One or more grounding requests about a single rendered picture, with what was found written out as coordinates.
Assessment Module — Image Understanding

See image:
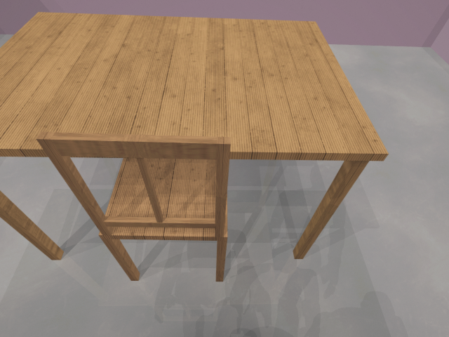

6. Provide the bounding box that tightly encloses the table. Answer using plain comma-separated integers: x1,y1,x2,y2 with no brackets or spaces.
0,12,389,260

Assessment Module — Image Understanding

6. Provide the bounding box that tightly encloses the chair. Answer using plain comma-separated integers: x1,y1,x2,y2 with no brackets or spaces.
36,132,231,282

